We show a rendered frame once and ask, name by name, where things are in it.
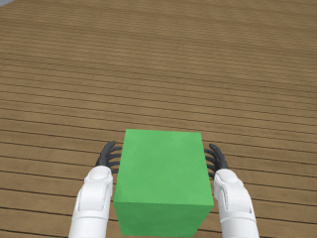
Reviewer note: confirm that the robot left forearm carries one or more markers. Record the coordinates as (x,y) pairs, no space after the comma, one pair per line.
(91,209)

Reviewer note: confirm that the right robot hand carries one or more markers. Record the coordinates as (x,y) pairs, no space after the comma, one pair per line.
(218,160)

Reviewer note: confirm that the carton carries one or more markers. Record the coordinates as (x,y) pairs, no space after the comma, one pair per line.
(163,187)

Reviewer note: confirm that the robot right forearm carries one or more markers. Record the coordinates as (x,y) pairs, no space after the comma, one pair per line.
(236,212)

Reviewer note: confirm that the left robot hand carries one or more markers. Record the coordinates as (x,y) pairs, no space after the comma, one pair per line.
(105,157)

